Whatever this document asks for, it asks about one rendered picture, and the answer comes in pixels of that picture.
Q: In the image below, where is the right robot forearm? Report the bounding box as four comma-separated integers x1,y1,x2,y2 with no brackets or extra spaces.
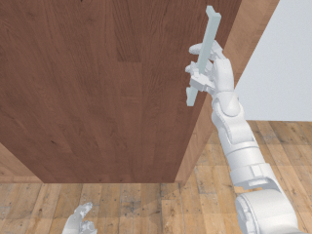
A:
211,91,298,227

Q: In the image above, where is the robot left hand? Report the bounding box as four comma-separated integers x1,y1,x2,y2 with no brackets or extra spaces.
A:
61,202,98,234

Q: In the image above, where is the wardrobe door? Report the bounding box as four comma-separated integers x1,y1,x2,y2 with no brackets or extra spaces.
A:
0,142,36,176
0,0,242,184

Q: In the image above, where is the robot right hand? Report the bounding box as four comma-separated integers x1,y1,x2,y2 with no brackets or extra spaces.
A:
185,40,234,98

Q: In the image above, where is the handle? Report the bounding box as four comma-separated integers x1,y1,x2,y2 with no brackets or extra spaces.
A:
186,5,221,106

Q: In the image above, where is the robot right upper arm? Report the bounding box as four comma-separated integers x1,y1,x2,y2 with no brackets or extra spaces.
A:
235,188,311,234

